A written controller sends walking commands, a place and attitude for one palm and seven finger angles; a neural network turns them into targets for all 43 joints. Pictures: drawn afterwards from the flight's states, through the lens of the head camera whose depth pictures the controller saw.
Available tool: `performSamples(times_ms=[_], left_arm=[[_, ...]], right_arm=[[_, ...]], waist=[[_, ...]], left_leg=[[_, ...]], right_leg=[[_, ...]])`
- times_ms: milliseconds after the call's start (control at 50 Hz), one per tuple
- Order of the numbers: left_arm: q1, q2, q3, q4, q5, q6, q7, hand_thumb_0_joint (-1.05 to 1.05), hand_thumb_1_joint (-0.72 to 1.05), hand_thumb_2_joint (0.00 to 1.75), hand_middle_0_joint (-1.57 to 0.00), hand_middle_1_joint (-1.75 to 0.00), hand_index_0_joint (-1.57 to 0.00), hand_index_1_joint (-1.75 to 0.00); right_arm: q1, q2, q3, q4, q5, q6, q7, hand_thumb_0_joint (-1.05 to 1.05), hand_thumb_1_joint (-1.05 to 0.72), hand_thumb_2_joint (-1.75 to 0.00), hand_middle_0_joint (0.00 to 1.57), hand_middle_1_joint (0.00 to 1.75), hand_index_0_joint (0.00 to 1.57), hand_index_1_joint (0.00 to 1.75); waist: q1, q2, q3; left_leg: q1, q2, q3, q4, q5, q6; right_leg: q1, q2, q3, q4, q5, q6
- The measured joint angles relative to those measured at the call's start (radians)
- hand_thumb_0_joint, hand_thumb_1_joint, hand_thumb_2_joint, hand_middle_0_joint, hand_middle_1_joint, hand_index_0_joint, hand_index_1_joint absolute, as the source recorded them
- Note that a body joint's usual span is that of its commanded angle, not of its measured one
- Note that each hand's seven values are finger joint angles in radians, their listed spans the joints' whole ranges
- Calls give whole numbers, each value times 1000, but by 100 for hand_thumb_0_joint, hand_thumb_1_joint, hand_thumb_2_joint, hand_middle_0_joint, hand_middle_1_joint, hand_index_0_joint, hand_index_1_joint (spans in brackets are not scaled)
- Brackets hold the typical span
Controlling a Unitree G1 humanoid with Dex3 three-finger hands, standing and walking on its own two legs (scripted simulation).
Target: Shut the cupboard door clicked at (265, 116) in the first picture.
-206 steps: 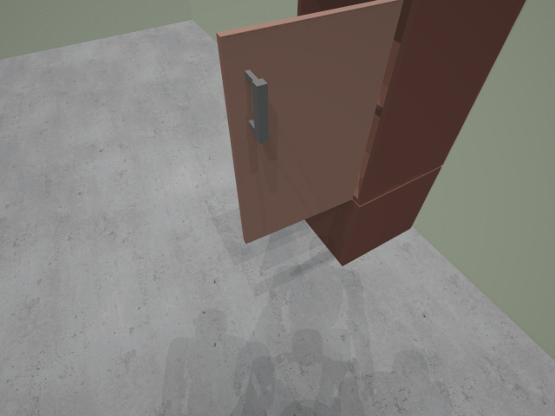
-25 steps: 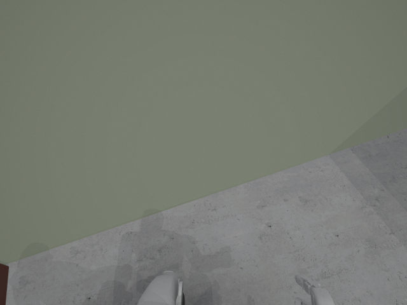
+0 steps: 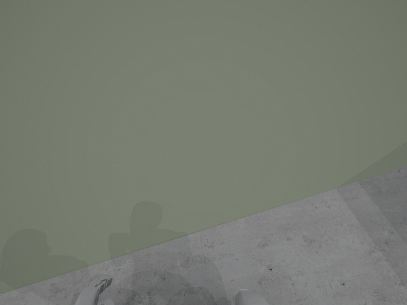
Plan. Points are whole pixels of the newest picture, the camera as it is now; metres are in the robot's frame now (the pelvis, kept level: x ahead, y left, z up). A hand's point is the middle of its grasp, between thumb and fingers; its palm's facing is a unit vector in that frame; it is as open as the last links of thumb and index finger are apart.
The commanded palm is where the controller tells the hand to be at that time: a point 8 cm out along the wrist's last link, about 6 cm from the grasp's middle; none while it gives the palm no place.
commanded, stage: turn to face it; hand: left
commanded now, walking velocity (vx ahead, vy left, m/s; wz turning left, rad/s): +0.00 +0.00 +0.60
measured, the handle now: out of the picture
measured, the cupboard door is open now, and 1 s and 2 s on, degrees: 87 87 87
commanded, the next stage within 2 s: none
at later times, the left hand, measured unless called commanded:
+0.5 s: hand out of the picture +0.04 +0.14 -0.16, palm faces +0.36 -0.88 -0.30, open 7.3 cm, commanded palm none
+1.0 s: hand out of the picture +0.07 +0.17 -0.16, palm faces +0.58 -0.78 -0.24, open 7.4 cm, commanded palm none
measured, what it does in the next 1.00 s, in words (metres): walks ahead, turning left: right foot, then left foot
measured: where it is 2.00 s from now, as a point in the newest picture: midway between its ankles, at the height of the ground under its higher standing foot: outside the picture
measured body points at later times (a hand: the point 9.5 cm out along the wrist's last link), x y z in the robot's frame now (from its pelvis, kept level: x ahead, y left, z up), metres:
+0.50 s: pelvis +0.06 -0.07 +0.00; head +0.12 -0.06 +0.44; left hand +0.02 +0.19 -0.14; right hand +0.26 -0.28 -0.15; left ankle +0.03 +0.08 -0.68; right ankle +0.03 -0.13 -0.74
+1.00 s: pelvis +0.09 -0.06 +0.00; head +0.13 -0.02 +0.44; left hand +0.04 +0.21 -0.14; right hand +0.28 -0.23 -0.15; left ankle +0.04 +0.04 -0.74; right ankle +0.19 -0.19 -0.70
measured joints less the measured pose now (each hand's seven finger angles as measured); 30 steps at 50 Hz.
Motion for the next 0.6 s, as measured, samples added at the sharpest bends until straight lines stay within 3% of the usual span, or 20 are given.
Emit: performSamples(times_ms=[80,120,140,160,200,240,300,440,600], left_arm=[[-36,-13,-13,-21,-9,-2,0,1,92,90,-19,-30,-20,-30],[-42,-24,-22,-37,-11,-15,-2,1,91,90,-19,-30,-20,-30],[-43,-32,-25,-41,-10,-26,0,1,91,90,-19,-30,-20,-30],[-45,-40,-29,-44,-8,-35,3,1,91,90,-19,-30,-20,-30],[-36,-50,-39,-50,-4,-41,9,1,91,90,-20,-30,-20,-30],[-16,-58,-42,-51,-5,-38,15,1,91,90,-20,-30,-20,-30],[25,-62,-43,-44,-5,-36,16,1,91,90,-20,-30,-20,-30],[118,-27,-21,-31,-2,-40,17,-1,93,90,-20,-30,-21,-30],[221,27,-9,-1,9,-23,7,0,92,90,-20,-30,-20,-30]], right_arm=[[5,-6,-9,-13,-1,9,-3,0,-91,-90,20,30,20,30],[5,-15,-16,-19,5,14,-2,0,-90,-90,20,30,20,30],[0,-22,-20,-20,12,16,0,0,-90,-90,20,30,20,30],[-16,-31,-26,-21,17,21,0,0,-90,-90,20,30,20,30],[-48,-44,-35,-29,17,32,1,0,-90,-90,20,30,20,30],[-84,-57,-42,-39,17,47,8,0,-90,-90,20,30,20,30],[-145,-77,-48,-64,14,64,23,0,-91,-90,19,30,20,30],[-270,-117,-53,-115,9,75,37,0,-91,-90,19,30,20,30],[-357,-104,-32,-170,9,65,48,0,-91,-90,19,30,19,30]], waist=[[-22,15,1],[-23,23,-2],[-18,32,-2],[-13,42,6],[-13,38,21],[-9,26,27],[-4,10,31],[35,-3,59],[82,-35,83]], left_leg=[[-4,-10,-48,29,-33,-23],[-13,-21,-70,66,-61,-39],[-33,-23,-75,116,-79,-51],[-69,-21,-62,220,-159,-71],[-148,-18,-11,468,-265,-98],[-214,6,33,645,-251,-116],[-280,50,66,735,-178,-131],[-302,93,84,605,-99,-135],[-168,62,178,304,-115,-92]], right_leg=[[86,38,-16,-159,-30,-17],[164,48,-26,-306,60,-30],[194,50,-40,-349,45,-78],[201,51,-52,-342,22,-111],[227,32,-77,-328,-9,-138],[268,12,-105,-351,-12,-140],[313,-9,-148,-392,-6,-141],[366,-32,-257,-415,-28,-145],[365,-76,-359,-303,-121,-124]])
